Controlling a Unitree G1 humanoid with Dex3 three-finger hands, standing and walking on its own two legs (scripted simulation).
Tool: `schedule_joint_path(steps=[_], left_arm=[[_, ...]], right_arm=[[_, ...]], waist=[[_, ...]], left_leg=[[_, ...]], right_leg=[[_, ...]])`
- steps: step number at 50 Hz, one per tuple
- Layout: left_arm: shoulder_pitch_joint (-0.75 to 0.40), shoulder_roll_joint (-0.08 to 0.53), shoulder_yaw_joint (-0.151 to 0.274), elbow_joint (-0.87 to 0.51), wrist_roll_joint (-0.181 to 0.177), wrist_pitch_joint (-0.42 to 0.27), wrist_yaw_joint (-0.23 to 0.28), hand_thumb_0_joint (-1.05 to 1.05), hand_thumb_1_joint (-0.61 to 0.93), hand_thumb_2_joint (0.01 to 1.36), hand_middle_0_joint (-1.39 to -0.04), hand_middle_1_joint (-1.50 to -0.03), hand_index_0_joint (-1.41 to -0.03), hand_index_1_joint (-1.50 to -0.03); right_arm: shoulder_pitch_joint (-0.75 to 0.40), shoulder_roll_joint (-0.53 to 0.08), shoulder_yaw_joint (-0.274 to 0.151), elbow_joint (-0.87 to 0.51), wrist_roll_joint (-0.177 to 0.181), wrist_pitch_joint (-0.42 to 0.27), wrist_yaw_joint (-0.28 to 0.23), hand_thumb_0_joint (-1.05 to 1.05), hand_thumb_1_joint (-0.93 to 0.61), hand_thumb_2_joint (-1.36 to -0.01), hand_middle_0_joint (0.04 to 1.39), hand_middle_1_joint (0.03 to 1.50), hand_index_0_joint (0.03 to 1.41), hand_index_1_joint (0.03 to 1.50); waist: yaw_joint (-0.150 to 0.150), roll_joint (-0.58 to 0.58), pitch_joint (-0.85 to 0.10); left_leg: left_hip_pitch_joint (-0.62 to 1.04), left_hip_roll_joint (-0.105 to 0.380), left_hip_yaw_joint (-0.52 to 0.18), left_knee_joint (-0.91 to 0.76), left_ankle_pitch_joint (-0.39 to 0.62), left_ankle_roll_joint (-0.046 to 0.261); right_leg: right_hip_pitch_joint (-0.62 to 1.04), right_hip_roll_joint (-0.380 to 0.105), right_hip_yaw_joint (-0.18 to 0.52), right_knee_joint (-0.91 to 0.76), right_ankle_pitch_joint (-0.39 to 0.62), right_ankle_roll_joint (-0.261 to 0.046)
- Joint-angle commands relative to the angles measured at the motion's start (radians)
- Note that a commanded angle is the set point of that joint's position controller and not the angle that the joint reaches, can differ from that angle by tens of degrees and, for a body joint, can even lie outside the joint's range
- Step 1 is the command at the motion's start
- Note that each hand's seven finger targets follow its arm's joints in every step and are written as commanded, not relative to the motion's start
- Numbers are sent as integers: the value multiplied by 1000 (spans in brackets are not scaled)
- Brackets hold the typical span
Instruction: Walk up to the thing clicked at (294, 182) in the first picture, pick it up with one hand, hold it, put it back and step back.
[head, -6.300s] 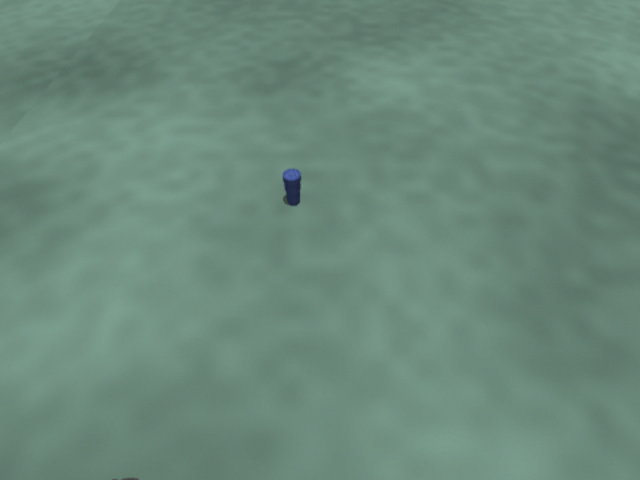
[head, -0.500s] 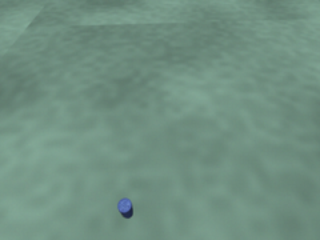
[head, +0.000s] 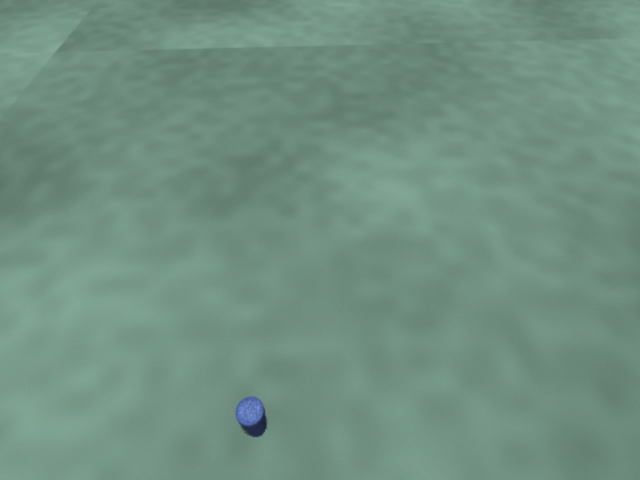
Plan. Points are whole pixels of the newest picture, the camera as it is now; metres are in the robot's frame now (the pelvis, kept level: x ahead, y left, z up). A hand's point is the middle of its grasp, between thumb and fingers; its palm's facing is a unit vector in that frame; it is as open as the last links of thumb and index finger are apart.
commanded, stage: stand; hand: left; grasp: from the side
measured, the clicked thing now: (253, 419) +0.38 +0.21 -0.70
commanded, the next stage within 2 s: go down in 1.60 s
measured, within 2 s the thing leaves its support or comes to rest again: neither
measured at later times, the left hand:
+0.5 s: hand out of the picture +0.09 +0.25 -0.16, palm faces -0.04 -0.94 -0.34, open 7.4 cm
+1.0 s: hand out of the picture +0.09 +0.25 -0.16, palm faces -0.03 -0.94 -0.35, open 7.4 cm
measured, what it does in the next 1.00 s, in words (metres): stands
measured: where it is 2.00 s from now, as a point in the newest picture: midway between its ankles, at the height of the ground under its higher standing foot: outside the picture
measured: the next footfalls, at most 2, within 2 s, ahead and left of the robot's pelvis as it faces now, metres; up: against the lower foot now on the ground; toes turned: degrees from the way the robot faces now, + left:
none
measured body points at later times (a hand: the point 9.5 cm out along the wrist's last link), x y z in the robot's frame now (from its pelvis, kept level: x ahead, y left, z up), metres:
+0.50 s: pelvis +0.01 +0.00 +0.00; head +0.02 +0.00 +0.45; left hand +0.09 +0.30 -0.13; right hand +0.10 -0.30 -0.13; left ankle +0.00 +0.11 -0.75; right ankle -0.02 -0.12 -0.75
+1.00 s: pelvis +0.01 +0.00 +0.00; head +0.02 -0.01 +0.45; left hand +0.09 +0.30 -0.13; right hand +0.09 -0.30 -0.13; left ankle +0.00 +0.11 -0.75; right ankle -0.02 -0.12 -0.75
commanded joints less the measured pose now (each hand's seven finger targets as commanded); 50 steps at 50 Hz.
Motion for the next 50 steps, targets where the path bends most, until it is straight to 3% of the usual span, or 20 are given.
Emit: schedule_joint_path(steps=[1, 6, 10, 15, 17, 23, 29, 35, 50], left_arm=[[-35, 212, 42, -55, -4, -20, 16, 0, 900, 900, -200, -300, -200, -301], [-34, 212, 43, -54, -4, -19, 18, 0, 900, 900, -200, -300, -200, -301], [-35, 209, 41, -59, -4, -21, 19, 0, 900, 900, -200, -300, -200, -301], [-34, 209, 41, -56, -5, -21, 21, 0, 900, 900, -200, -300, -200, -301], [-33, 209, 41, -55, -7, -19, 19, 0, 900, 900, -200, -300, -200, -301], [-36, 214, 46, -59, -4, -21, 20, 0, 900, 900, -200, -300, -200, -301], [-38, 212, 45, -60, -2, -21, 22, 0, 900, 900, -200, -300, -200, -301], [-37, 215, 47, -62, -5, -24, 23, 0, 900, 900, -200, -300, -200, -301], [-32, 214, 48, -67, -2, -22, 23, 0, 900, 900, -200, -300, -200, -301]], right_arm=[[-49, -211, -39, -55, 4, -24, -18, 0, -900, -900, 200, 300, 200, 300], [-43, -213, -41, -54, 6, -23, -21, 0, -900, -900, 200, 300, 200, 300], [-43, -211, -41, -59, 6, -26, -20, 0, -900, -900, 200, 300, 200, 300], [-44, -209, -41, -59, 5, -22, -22, 0, -900, -900, 200, 300, 200, 300], [-44, -213, -41, -57, 6, -21, -22, 0, -900, -900, 200, 300, 200, 300], [-41, -210, -40, -61, 6, -26, -23, 0, -900, -900, 200, 300, 200, 300], [-46, -208, -42, -68, 5, -19, -23, 0, -900, -900, 200, 300, 200, 300], [-44, -203, -41, -70, 7, -19, -22, 0, -900, -900, 200, 300, 200, 300], [-41, -210, -42, -74, 6, -19, -24, 0, -900, -900, 200, 300, 200, 300]], waist=[[3, -14, -57], [4, -11, -72], [1, -10, -98], [2, -16, -81], [2, 6, -64], [2, 9, -99], [1, -25, -67], [-1, -9, -84], [3, -7, -69]], left_leg=[[33, 139, -126, -42, 131, 11], [45, 136, -123, -37, 146, 10], [72, 141, -115, -21, 221, 12], [61, 141, -115, -22, 228, 10], [53, 136, -111, -27, 186, 8], [90, 143, -109, -17, 263, 10], [58, 139, -113, -26, 204, 8], [69, 139, -112, -20, 237, 8], [66, 140, -113, -25, 214, 11]], right_leg=[[-25, -123, 96, -46, 113, -31], [-18, -123, 92, -45, 122, -28], [-3, -127, 85, -32, 196, -29], [1, -128, 83, -35, 206, -26], [-8, -128, 91, -47, 176, -26], [14, -132, 91, -34, 240, -28], [4, -127, 80, -47, 200, -24], [20, -130, 82, -46, 236, -28], [13, -126, 80, -50, 212, -27]])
